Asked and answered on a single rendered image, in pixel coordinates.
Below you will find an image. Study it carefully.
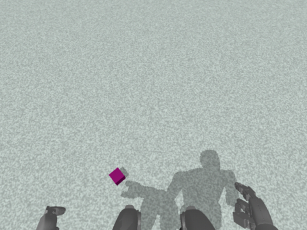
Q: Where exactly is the right robot hand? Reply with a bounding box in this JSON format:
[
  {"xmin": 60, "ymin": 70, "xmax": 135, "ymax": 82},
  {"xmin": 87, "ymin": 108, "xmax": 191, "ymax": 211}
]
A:
[{"xmin": 233, "ymin": 182, "xmax": 273, "ymax": 230}]

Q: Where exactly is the cube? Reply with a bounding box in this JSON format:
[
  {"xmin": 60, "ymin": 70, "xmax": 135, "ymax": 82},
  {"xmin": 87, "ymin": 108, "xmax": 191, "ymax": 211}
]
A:
[{"xmin": 109, "ymin": 167, "xmax": 126, "ymax": 185}]

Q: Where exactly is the left robot hand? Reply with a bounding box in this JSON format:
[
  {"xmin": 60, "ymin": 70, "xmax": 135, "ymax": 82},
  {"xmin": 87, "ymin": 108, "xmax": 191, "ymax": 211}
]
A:
[{"xmin": 36, "ymin": 206, "xmax": 66, "ymax": 230}]

